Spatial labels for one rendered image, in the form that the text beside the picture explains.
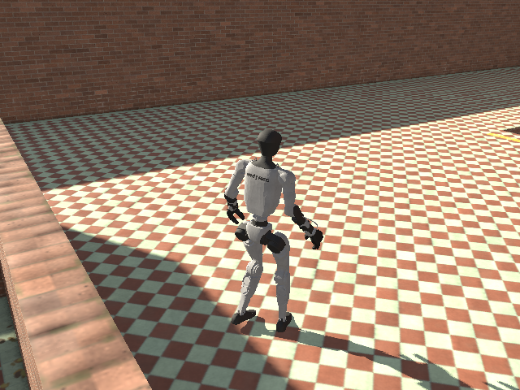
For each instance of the right robot foot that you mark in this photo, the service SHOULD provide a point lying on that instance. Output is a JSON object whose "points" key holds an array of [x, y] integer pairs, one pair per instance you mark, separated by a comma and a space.
{"points": [[281, 326]]}

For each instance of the left robot thigh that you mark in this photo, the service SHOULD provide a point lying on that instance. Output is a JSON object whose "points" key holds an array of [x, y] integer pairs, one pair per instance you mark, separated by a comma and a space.
{"points": [[254, 250]]}

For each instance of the right robot forearm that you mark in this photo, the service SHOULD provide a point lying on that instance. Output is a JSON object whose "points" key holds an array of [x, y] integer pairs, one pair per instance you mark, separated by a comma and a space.
{"points": [[303, 223]]}

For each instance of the left robot forearm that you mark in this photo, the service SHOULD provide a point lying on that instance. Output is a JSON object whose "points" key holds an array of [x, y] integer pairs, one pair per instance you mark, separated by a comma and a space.
{"points": [[231, 203]]}

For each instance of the left robot hand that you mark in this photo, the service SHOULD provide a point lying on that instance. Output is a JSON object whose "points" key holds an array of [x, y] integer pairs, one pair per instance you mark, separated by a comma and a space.
{"points": [[232, 218]]}

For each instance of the robot right upper arm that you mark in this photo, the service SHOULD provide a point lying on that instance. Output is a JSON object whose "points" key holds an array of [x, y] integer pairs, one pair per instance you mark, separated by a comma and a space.
{"points": [[287, 179]]}

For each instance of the right robot hand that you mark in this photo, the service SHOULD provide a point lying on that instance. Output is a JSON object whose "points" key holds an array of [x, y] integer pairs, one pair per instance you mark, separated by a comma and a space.
{"points": [[315, 239]]}

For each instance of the robot left upper arm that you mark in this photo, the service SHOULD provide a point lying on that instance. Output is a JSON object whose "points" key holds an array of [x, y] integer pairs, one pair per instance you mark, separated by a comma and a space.
{"points": [[237, 177]]}

